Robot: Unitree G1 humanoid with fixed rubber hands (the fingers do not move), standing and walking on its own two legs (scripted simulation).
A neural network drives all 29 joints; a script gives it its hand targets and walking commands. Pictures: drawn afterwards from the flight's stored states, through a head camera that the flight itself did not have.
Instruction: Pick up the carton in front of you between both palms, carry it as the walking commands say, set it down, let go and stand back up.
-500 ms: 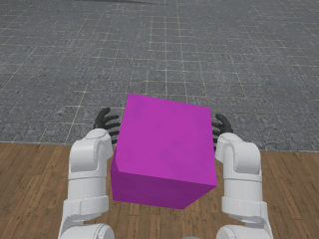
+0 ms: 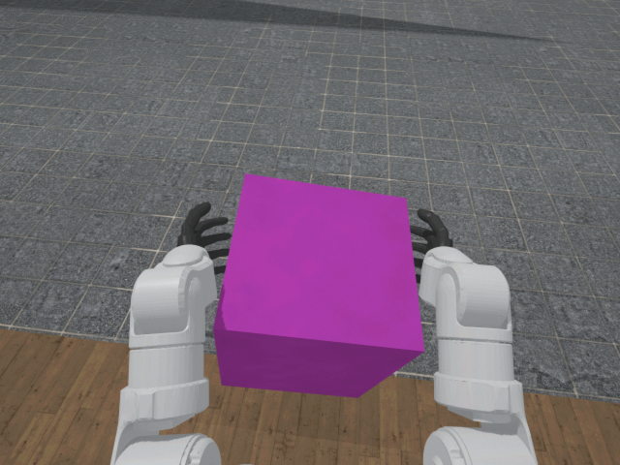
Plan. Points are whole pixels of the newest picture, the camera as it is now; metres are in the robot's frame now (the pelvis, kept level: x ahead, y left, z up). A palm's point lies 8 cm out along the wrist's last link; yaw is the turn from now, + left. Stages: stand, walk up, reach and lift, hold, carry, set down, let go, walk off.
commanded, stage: carry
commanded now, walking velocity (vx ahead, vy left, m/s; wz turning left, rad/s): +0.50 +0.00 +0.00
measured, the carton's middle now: (307, 298) +0.34 +0.02 +0.01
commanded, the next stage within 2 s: none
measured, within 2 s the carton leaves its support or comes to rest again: neither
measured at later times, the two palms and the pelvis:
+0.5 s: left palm (238, 135) +0.65 +0.16 +0.06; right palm (397, 149) +0.63 -0.13 +0.06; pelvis +0.31 +0.04 -0.03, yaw -2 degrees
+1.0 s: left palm (269, 58) +0.96 +0.14 +0.07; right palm (392, 63) +0.96 -0.15 +0.06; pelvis +0.62 -0.01 -0.05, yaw +0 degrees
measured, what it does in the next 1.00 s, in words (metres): goes down: left foot, then right foot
